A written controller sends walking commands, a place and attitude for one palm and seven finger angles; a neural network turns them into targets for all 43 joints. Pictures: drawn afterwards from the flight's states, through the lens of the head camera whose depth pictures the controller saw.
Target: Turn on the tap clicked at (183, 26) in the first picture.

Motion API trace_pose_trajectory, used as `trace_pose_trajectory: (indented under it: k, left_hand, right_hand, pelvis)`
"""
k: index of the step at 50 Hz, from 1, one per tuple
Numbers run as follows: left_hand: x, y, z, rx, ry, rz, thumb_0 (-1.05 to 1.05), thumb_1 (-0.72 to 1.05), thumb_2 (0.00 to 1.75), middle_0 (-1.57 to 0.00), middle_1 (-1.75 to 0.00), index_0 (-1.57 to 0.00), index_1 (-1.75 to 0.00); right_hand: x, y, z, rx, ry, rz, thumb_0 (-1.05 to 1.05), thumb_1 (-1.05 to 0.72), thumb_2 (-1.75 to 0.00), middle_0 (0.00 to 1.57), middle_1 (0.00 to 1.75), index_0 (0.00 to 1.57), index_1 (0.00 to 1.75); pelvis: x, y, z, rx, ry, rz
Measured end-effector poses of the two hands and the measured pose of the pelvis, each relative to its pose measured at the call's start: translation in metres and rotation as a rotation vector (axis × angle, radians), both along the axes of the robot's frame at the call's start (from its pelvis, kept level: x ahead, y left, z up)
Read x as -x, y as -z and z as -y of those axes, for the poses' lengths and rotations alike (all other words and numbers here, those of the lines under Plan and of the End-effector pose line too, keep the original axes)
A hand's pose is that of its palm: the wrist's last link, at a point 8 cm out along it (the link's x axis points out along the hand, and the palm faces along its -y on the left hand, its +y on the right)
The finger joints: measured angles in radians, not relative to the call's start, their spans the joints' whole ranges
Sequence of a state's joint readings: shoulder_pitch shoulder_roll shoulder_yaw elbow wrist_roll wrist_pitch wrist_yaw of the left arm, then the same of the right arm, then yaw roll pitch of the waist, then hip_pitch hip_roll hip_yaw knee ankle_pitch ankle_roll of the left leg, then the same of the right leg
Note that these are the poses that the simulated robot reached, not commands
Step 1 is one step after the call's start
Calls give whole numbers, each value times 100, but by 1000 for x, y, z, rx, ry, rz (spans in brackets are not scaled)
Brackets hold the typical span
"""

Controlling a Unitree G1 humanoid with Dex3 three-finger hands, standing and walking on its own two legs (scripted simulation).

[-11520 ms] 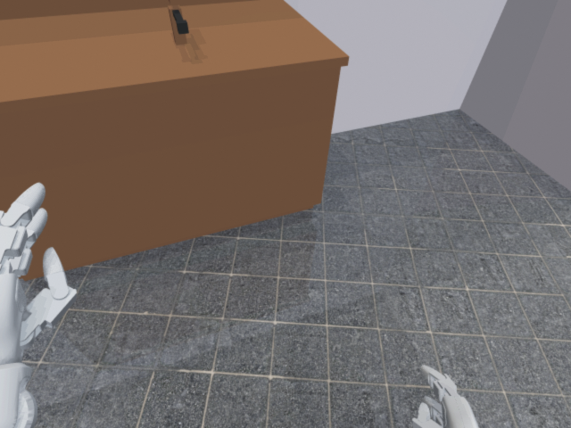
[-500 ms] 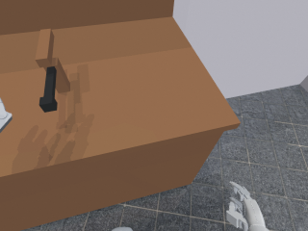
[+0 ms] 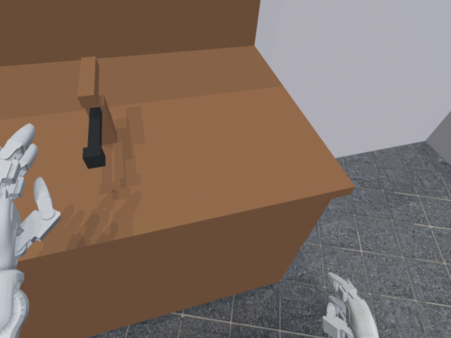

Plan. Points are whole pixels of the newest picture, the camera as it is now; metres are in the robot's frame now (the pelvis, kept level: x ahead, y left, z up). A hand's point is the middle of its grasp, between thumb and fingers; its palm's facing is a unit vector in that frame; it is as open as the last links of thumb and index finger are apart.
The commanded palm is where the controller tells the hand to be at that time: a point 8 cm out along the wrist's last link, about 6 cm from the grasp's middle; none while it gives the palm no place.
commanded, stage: come to a stop and stand still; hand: left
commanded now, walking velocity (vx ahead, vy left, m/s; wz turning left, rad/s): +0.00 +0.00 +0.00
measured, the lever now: (94, 157) +0.36 +0.27 +0.12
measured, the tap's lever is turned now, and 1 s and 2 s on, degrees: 0 0 0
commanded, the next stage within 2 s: look again from close up in 0.06 s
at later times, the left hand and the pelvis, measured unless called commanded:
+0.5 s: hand (55, 214) +0.23 +0.25 +0.16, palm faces +0.40 -0.84 -0.37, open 7.4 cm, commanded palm +0.16 +0.28 +0.18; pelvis +0.01 +0.00 +0.00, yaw +1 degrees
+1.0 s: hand (54, 249) +0.18 +0.23 +0.16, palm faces +0.55 -0.77 -0.32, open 7.4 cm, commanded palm +0.14 +0.26 +0.18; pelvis -0.02 -0.06 -0.02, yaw +5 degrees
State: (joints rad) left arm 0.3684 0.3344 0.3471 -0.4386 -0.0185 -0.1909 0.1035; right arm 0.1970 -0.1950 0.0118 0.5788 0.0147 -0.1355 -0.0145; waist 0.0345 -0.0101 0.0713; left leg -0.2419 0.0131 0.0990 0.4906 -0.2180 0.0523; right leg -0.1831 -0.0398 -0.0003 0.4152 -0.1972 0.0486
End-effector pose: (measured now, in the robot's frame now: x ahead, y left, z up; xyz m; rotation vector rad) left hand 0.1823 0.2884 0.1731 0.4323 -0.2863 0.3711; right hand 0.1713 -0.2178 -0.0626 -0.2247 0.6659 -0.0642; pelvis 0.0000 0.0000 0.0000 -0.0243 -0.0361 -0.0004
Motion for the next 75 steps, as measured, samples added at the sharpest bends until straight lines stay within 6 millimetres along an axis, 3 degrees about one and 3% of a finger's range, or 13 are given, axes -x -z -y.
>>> trace_pose_trajectory:
  k: [13, 29, 32, 35, 37, 41, 44, 50, 55, 64, 70, 75]
  left_hand:
    - [-1, 1, -8, -8, -4, -16, 2, 89, 90, -21, -30, -21, -30]
    - [-2, 2, -1, -9, -6, -41, 2, 89, 90, -21, -30, -21, -30]
    - [-13, -23, -13, -142, -5, 9, 2, 89, 90, -21, -30, -22, -31]
    - [-16, -40, -28, -49, -55, 28, 2, 89, 90, -21, -30, -22, -31]
    - [-10, -35, -21, 20, -62, -10, 2, 89, 90, -20, -30, -21, -30]
    - [10, -5, 12, 45, -28, -148, 2, 90, 90, -20, -30, -21, -30]
    - [28, 9, 30, 54, -35, -150, 2, 90, 90, -20, -30, -21, -30]
    - [51, -1, 28, 45, -186, -8, 2, 89, 90, -21, -30, -22, -31]
    - [43, -6, 29, 72, -208, -48, 2, 89, 90, -20, -30, -21, -30]
    - [20, -9, 64, 78, -78, -83, 2, 90, 90, -20, -30, -21, -30]
    - [17, -4, 61, 103, -130, -97, 2, 89, 90, -21, -30, -21, -30]
    - [16, -2, 57, 117, -133, -101, 2, 89, 90, -21, -30, -21, -30]
  right_hand:
    - [-9, -3, -9, -1, -18, -4, 1, -90, -90, 20, 30, 21, 30]
    - [-9, 2, 0, -4, 2, -30, 1, -90, -90, 20, 30, 21, 30]
    - [-8, 5, -1, 43, -73, -42, 1, -91, -90, 20, 30, 20, 30]
    - [-9, 8, 1, 20, -125, -52, 1, -90, -90, 20, 30, 20, 30]
    - [-12, 8, 5, -9, -122, -26, 1, -90, -90, 20, 30, 21, 30]
    - [-19, 5, 13, -31, -116, 40, 1, -90, -90, 20, 30, 21, 30]
    - [-24, 4, 19, -21, -121, 78, 1, -90, -90, 20, 30, 21, 30]
    - [-26, 15, 30, -10, -156, 77, 1, -90, -90, 20, 30, 20, 30]
    - [-24, 25, 41, -18, -143, 64, 1, -90, -90, 20, 30, 21, 30]
    - [-19, 33, 74, -43, -17, 87, 1, -90, -90, 20, 30, 21, 30]
    - [-22, 39, 91, -2, 19, 43, 1, -90, -90, 20, 30, 20, 30]
    - [-33, 35, 91, 21, 11, 53, 1, -91, -90, 20, 30, 20, 30]
  pelvis:
    - [-3, -1, -3, 1, -7, -2]
    - [-7, -1, 2, 1, -13, -3]
    - [-5, 1, 7, -6, -49, -5]
    - [-3, 1, 13, -16, -46, 0]
    - [-1, 2, 16, -20, -34, 5]
    - [7, 6, 25, -25, -39, 12]
    - [14, 10, 35, -29, -51, 11]
    - [24, 16, 60, -26, -83, 20]
    - [26, 18, 75, -25, -83, 34]
    - [10, 20, 84, -24, -40, 11]
    - [-12, 20, 81, -29, -40, -19]
    - [-27, 18, 76, -33, -42, -38]
